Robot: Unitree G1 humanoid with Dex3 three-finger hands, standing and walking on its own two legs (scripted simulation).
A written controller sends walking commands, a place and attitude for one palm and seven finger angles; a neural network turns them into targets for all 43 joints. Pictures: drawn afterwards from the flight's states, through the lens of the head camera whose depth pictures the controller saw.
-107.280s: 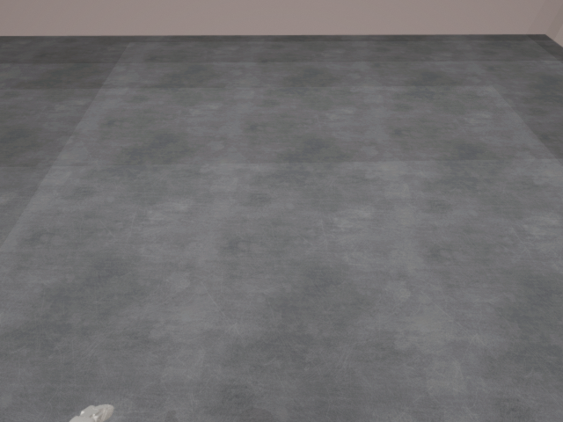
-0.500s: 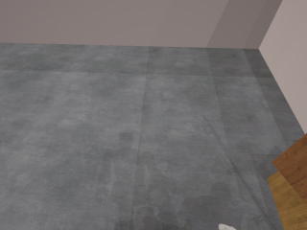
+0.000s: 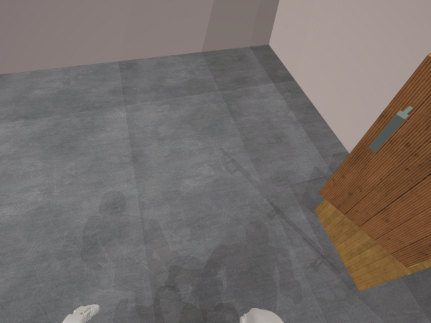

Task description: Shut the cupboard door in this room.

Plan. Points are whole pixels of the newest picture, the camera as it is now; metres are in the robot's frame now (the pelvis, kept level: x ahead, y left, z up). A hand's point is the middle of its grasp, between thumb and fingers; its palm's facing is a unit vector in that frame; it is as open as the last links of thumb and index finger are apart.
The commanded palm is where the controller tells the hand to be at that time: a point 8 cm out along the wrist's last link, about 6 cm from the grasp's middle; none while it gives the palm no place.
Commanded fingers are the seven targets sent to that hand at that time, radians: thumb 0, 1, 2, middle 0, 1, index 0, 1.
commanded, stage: turn to face it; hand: left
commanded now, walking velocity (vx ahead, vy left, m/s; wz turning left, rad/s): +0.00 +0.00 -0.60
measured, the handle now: (390, 128) +0.56 -0.40 +0.02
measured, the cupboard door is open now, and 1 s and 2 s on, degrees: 24 24 24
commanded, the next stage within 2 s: take the last steps up to it in 1.30 s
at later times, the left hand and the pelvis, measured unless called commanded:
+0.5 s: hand (148, 307) +0.16 +0.15 -0.17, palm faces -0.28 -0.93 -0.22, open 7.4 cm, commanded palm none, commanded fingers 0.00 0.90 0.90 -0.20 -0.30 -0.20 -0.30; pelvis +0.03 -0.02 -0.01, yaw -17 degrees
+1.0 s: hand (186, 276) +0.23 +0.07 -0.15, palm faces -0.54 -0.78 -0.31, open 7.4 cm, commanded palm none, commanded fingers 0.00 0.90 0.90 -0.20 -0.30 -0.20 -0.30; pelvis +0.03 -0.05 -0.01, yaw -34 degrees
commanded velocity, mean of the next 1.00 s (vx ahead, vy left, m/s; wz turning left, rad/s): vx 0.00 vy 0.00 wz -0.56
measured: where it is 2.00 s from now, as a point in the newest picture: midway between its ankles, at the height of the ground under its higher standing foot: outside the picture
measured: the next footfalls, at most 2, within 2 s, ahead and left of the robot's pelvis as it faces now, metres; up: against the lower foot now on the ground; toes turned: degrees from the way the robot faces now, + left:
right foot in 0.18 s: +0.02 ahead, -0.14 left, +0.00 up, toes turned -11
left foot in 0.52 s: +0.13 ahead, +0.10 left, +0.00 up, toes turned -16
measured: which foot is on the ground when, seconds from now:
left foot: down 0.00-0.18, up 0.20-0.50, down 0.52-0.86, up 0.88-1.00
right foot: up 0.00-0.16, down 0.18-0.52, up 0.54-0.84, down 0.86-1.00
